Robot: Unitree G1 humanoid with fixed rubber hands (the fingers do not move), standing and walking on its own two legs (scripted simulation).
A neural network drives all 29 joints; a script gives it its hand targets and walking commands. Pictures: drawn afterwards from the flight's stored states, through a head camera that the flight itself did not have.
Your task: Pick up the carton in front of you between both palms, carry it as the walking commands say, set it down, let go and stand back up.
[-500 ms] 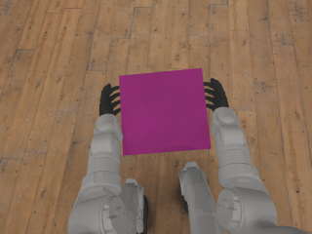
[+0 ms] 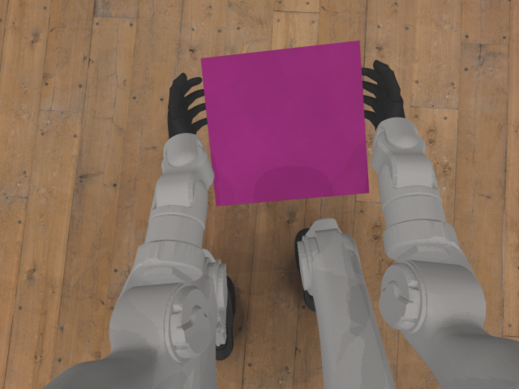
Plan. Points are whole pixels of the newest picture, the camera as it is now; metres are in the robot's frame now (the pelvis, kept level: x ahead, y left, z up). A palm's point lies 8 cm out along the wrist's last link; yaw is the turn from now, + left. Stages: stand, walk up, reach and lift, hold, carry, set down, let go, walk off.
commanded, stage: set down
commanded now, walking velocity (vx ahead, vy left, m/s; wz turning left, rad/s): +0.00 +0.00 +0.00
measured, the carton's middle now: (282, 134) +0.47 -0.12 -0.20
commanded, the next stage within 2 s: none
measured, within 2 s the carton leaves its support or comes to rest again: rests again in 0.98 s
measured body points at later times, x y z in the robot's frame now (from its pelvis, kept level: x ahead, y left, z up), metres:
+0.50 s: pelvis -0.02 +0.00 -0.09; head +0.32 -0.08 +0.19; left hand +0.51 +0.01 -0.25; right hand +0.46 -0.29 -0.26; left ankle +0.07 +0.12 -0.45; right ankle +0.14 -0.13 -0.45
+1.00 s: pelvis -0.02 +0.00 -0.10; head +0.32 -0.06 +0.17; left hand +0.52 +0.01 -0.26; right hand +0.47 -0.30 -0.27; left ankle +0.07 +0.12 -0.45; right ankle +0.14 -0.13 -0.45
